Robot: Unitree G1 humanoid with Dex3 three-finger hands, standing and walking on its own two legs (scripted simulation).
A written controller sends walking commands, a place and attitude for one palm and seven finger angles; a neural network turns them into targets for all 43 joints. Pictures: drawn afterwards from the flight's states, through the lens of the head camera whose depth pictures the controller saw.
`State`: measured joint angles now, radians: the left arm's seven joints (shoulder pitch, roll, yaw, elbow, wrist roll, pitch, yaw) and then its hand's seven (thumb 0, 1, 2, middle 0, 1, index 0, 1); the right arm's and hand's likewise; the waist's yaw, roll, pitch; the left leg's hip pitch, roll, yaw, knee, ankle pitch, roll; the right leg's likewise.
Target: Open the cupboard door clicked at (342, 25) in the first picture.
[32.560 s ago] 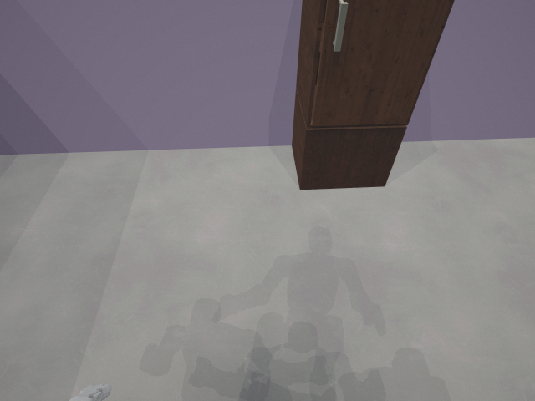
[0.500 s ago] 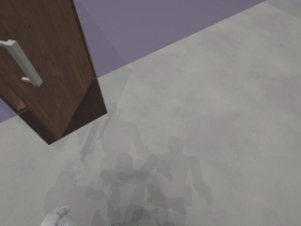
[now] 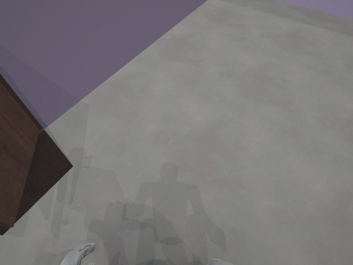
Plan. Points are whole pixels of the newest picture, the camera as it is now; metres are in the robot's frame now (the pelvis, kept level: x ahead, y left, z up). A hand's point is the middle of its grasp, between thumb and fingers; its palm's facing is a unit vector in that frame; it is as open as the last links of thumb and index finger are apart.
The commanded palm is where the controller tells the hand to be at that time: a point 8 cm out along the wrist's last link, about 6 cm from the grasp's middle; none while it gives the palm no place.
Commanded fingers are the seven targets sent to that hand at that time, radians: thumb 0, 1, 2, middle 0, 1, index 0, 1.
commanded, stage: walk to a spot facing it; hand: left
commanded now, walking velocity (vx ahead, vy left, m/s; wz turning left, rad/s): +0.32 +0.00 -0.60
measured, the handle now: out of the picture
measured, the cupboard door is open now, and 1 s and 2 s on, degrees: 41 41 41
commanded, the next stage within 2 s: turn to face it in 1.42 s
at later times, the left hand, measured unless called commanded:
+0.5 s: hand (122, 215) +0.27 +0.17 -0.18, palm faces -0.24 -0.96 -0.15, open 7.4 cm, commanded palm none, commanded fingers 0.00 0.90 0.90 -0.20 -0.30 -0.20 -0.30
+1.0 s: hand (173, 145) +0.51 +0.03 -0.17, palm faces -0.37 -0.91 -0.19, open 7.1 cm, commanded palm none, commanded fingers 0.00 0.90 0.90 -0.20 -0.30 -0.20 -0.30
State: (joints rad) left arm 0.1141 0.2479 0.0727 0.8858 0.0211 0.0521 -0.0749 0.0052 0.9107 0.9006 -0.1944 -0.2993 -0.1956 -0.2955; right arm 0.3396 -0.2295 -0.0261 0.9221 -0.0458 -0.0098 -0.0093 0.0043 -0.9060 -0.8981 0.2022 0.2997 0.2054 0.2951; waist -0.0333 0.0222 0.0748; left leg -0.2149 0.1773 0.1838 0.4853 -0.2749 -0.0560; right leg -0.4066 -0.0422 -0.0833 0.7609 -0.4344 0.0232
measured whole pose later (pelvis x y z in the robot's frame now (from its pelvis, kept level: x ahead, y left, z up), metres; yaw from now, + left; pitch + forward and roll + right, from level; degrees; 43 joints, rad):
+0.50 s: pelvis +0.17 -0.01 +0.00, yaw -16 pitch +0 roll -1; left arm 0.21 0.23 0.08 1.01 0.03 0.02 -0.05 0.01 0.91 0.90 -0.20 -0.30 -0.20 -0.30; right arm 0.23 -0.18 -0.02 0.90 -0.04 -0.07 -0.01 0.00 -0.91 -0.90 0.20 0.30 0.20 0.29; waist 0.01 -0.04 0.07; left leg -0.26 0.09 0.16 0.53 -0.27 0.00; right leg -0.47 -0.04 -0.02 1.15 -0.36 0.00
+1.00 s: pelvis +0.38 -0.12 +0.00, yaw -23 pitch +0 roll -1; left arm 0.19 0.20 0.07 1.04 0.01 -0.06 0.00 -0.02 0.95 0.90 -0.20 -0.30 -0.20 -0.30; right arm 0.23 -0.18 -0.05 1.02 -0.02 -0.03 0.01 0.01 -0.91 -0.90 0.20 0.30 0.20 0.29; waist -0.04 -0.02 0.08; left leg -0.48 0.14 0.10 0.80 -0.31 -0.05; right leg -0.14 0.00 -0.09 0.41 -0.28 -0.02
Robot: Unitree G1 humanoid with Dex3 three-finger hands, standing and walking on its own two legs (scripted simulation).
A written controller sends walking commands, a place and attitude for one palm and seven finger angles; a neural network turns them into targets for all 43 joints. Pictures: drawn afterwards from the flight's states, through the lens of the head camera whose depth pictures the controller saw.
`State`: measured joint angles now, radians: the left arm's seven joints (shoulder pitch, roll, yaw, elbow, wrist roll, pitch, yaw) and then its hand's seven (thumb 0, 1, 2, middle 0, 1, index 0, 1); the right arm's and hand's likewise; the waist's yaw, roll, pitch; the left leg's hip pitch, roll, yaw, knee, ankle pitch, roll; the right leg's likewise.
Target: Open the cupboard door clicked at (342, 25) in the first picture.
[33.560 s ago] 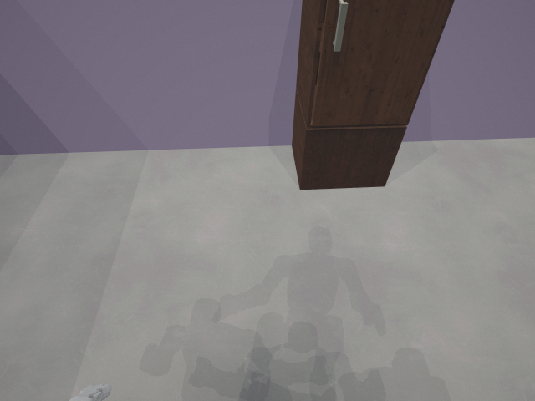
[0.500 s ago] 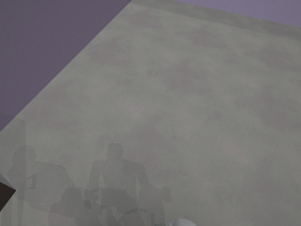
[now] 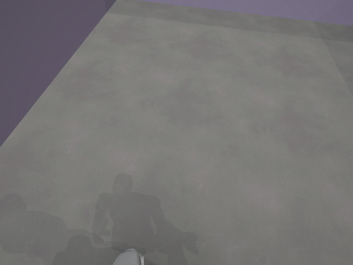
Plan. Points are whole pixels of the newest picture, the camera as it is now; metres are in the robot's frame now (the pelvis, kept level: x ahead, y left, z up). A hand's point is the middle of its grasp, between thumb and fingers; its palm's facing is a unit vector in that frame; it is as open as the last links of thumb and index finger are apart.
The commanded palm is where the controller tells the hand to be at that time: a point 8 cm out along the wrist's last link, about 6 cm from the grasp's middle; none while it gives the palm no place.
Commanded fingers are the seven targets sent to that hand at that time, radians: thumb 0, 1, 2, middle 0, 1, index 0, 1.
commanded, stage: walk to a spot facing it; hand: left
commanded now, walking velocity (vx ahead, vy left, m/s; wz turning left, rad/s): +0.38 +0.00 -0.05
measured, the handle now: out of the picture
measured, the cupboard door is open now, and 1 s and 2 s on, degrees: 41 41 41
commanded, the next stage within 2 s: turn to face it in 0.42 s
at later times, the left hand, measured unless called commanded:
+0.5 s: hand (128, 186) +0.36 +0.15 -0.17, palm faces -0.13 -0.97 -0.21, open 7.4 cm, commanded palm none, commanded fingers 0.00 0.90 0.90 -0.20 -0.30 -0.20 -0.30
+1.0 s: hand (129, 163) +0.45 +0.17 -0.19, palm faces +0.13 -0.97 -0.18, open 7.3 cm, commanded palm none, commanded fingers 0.00 0.90 0.90 -0.20 -0.30 -0.20 -0.30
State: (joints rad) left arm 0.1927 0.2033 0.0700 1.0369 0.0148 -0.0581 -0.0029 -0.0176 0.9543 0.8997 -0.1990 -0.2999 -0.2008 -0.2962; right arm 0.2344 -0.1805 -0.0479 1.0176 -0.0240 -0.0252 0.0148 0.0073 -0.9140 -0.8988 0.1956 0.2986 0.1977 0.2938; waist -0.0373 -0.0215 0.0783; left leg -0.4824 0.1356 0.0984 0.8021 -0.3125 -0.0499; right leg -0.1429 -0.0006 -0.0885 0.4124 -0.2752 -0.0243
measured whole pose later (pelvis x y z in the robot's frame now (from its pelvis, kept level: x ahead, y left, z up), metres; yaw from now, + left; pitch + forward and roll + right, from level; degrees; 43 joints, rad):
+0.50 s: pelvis +0.24 -0.02 -0.02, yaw -7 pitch +0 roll +2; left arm 0.14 0.19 0.06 1.01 0.03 -0.04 -0.04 0.00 0.91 0.90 -0.19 -0.30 -0.20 -0.30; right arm 0.41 -0.17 -0.04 1.10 -0.03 -0.03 0.01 0.00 -0.91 -0.90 0.20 0.30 0.20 0.29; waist -0.03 0.00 0.06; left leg -0.07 0.12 0.24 0.53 -0.42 -0.06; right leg -0.41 -0.08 -0.10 0.57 -0.17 -0.03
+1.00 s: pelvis +0.39 -0.03 -0.02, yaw +6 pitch +1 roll -1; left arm 0.14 0.20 0.07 1.00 0.01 0.04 0.01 0.00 0.92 0.90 -0.20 -0.30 -0.20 -0.30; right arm 0.17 -0.19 -0.04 0.96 -0.03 0.00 -0.01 0.00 -0.91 -0.90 0.20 0.30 0.20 0.29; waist -0.02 -0.02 0.08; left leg -0.42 0.01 0.08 0.61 -0.21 0.06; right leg -0.44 -0.07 -0.05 1.13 -0.47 0.07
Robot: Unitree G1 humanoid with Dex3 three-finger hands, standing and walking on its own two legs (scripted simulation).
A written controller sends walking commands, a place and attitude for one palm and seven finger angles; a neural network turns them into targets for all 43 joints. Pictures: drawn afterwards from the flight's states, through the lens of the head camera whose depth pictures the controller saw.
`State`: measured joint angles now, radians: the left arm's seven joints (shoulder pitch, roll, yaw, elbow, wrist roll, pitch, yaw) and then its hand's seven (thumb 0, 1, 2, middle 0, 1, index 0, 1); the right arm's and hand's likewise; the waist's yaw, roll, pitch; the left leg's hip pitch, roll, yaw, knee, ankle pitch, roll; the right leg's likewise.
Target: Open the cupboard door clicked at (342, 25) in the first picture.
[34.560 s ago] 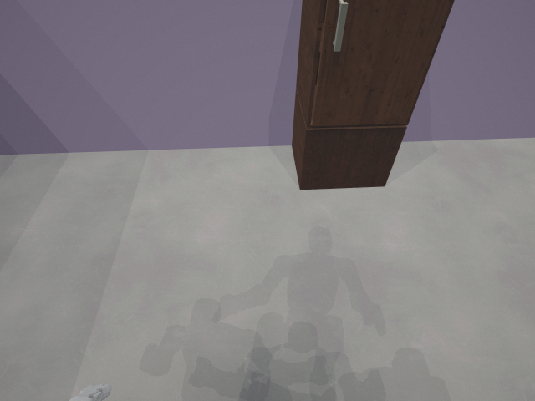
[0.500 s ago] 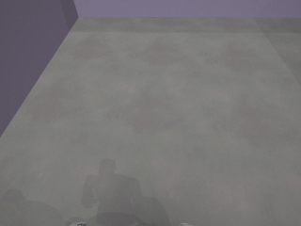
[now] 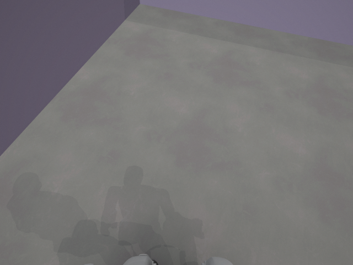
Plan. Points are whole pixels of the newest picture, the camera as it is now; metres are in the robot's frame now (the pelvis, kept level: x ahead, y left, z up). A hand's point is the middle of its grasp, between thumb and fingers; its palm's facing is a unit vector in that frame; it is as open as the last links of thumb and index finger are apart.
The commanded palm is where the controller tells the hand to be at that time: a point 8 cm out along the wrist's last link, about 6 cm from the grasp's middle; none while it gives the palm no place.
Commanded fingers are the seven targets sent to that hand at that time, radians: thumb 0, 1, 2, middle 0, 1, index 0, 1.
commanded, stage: turn to face it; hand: left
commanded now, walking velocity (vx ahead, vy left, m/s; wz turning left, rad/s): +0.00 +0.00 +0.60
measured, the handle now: out of the picture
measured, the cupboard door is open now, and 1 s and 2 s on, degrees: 41 41 41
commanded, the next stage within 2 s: none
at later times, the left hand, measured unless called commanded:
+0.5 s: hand out of the picture +0.05 +0.14 -0.16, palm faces +0.30 -0.92 -0.24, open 7.4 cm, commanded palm none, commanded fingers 0.00 0.90 0.90 -0.20 -0.30 -0.20 -0.30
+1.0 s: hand out of the picture +0.06 +0.13 -0.15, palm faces +0.56 -0.78 -0.28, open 7.4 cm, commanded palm none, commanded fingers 0.00 0.90 0.90 -0.20 -0.30 -0.20 -0.30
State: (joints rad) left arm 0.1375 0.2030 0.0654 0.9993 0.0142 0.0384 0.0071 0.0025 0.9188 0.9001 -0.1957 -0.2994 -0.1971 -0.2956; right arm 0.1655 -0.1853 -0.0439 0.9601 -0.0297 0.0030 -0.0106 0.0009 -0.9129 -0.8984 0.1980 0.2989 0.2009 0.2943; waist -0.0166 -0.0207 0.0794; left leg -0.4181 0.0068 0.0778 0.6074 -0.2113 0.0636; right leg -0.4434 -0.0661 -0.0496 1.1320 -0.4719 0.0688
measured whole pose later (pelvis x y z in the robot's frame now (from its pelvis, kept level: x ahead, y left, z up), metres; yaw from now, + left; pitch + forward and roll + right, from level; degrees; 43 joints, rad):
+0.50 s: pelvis +0.05 -0.07 +0.01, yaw +18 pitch +1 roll +3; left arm 0.21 0.20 0.04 0.91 0.02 0.00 0.01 0.00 0.91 0.90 -0.20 -0.30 -0.20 -0.30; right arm 0.10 -0.26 -0.08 0.92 -0.01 0.06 0.03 0.01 -0.91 -0.90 0.20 0.30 0.20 0.29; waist -0.01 -0.05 0.14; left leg -0.42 0.01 0.10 0.75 -0.41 -0.05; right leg -0.19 -0.14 -0.15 0.56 -0.38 0.03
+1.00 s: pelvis +0.10 -0.09 +0.01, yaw +37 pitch +1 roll +1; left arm 0.18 0.20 0.04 0.86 0.02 0.02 0.02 0.00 0.91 0.90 -0.20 -0.30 -0.20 -0.30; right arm 0.12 -0.26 -0.09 0.91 -0.02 0.08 0.03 0.01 -0.91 -0.90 0.20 0.30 0.20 0.29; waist -0.02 0.01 0.11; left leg -0.50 0.00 0.02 1.10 -0.47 -0.05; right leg -0.28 -0.11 -0.11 0.58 -0.32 0.03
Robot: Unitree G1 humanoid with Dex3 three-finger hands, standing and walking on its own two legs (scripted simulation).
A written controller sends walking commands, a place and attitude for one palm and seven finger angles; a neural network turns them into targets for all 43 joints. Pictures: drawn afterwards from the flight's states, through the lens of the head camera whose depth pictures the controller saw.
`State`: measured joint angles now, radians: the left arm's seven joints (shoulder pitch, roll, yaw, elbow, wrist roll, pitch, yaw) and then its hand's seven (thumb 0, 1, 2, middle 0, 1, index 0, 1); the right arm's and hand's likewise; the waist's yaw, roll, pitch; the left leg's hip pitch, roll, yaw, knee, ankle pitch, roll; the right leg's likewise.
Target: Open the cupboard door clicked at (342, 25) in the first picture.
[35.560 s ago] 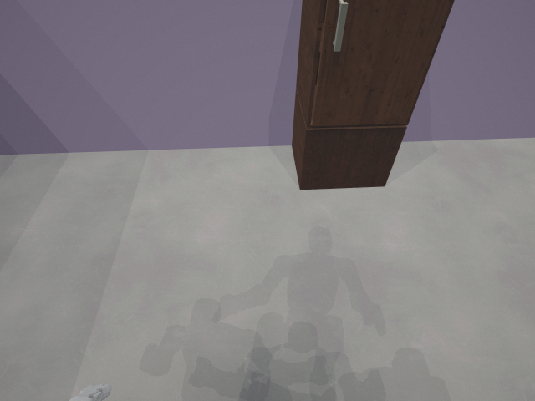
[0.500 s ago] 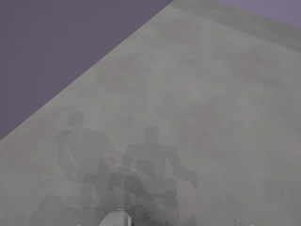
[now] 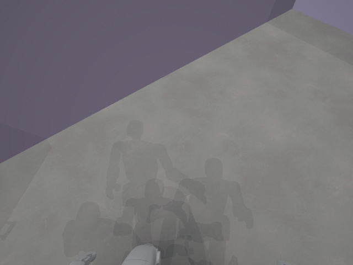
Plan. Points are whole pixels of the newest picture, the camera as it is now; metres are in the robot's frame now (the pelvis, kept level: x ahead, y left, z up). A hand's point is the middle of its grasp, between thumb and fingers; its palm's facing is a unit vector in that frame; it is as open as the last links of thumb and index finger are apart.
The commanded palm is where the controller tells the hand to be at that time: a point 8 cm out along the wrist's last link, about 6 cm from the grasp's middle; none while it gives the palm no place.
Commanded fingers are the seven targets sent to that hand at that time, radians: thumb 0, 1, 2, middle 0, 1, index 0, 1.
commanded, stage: turn to face it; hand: left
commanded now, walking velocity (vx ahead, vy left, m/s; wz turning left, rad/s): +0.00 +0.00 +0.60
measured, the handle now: out of the picture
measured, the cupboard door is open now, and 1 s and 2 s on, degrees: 41 41 41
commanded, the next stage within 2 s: none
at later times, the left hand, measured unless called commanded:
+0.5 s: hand out of the picture +0.10 +0.22 -0.15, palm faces +0.29 -0.91 -0.30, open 7.4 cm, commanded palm none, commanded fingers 0.00 0.90 0.90 -0.20 -0.30 -0.20 -0.30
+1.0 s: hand out of the picture +0.00 +0.21 -0.17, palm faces +0.60 -0.76 -0.24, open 7.4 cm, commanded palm none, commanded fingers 0.00 0.90 0.90 -0.20 -0.30 -0.20 -0.30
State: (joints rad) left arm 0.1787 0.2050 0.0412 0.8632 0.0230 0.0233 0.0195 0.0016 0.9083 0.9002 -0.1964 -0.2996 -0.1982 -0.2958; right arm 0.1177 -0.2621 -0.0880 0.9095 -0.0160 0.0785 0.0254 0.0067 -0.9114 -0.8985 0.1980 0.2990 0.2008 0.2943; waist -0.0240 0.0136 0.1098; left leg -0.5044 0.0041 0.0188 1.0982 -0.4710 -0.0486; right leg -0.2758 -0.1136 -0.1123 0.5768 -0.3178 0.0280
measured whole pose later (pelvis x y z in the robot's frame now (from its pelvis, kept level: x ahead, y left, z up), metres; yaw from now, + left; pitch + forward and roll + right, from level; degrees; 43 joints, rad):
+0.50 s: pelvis +0.04 -0.02 -0.01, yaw +17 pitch +2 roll +1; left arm 0.12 0.25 0.06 0.85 0.01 0.02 0.01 0.00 0.91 0.90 -0.20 -0.30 -0.20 -0.30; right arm 0.18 -0.24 -0.07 0.92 -0.02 0.06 0.00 0.00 -0.91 -0.90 0.20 0.30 0.20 0.30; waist -0.02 0.02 0.08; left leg -0.35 -0.03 -0.10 0.66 -0.38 -0.03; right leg -0.31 -0.05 -0.03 0.60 -0.34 0.04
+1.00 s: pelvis +0.06 -0.01 +0.00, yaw +36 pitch +1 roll +0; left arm 0.16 0.26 0.07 0.92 0.01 0.07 0.01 0.01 0.91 0.90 -0.20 -0.30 -0.20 -0.30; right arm 0.12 -0.22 -0.05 0.89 -0.02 0.03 0.00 0.00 -0.91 -0.90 0.20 0.30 0.20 0.29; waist 0.01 -0.04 0.12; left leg -0.31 -0.02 0.02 0.57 -0.27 0.03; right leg -0.48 -0.11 -0.03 1.13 -0.45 0.09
